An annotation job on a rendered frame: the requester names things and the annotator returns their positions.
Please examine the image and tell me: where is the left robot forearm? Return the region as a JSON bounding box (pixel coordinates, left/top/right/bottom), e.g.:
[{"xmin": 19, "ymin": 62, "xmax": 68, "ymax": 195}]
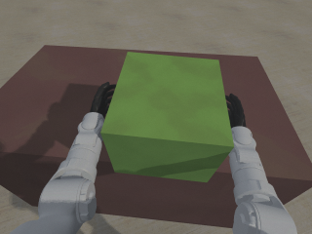
[{"xmin": 38, "ymin": 112, "xmax": 104, "ymax": 216}]

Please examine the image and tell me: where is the carton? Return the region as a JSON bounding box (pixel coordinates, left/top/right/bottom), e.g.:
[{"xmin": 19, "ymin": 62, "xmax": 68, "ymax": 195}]
[{"xmin": 100, "ymin": 52, "xmax": 234, "ymax": 182}]

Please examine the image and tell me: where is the right robot hand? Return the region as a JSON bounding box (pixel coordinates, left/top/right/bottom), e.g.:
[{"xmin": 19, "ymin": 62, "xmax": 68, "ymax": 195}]
[{"xmin": 225, "ymin": 94, "xmax": 247, "ymax": 129}]

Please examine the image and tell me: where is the left robot hand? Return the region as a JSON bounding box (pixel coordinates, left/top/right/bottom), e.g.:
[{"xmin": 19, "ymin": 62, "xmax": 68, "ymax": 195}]
[{"xmin": 90, "ymin": 82, "xmax": 116, "ymax": 118}]

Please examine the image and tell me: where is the right robot forearm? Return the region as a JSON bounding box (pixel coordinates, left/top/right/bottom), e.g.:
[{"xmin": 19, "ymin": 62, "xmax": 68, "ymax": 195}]
[{"xmin": 228, "ymin": 126, "xmax": 297, "ymax": 234}]

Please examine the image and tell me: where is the left robot upper arm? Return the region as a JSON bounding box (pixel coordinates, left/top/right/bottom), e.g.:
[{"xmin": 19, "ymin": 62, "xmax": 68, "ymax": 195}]
[{"xmin": 9, "ymin": 177, "xmax": 97, "ymax": 234}]

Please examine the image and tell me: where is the pedestal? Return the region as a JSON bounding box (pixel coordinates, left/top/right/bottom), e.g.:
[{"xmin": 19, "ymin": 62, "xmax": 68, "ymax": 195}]
[{"xmin": 0, "ymin": 45, "xmax": 312, "ymax": 228}]

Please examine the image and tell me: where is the right robot upper arm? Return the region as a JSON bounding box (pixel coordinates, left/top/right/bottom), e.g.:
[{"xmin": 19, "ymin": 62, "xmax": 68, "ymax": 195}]
[{"xmin": 232, "ymin": 201, "xmax": 297, "ymax": 234}]

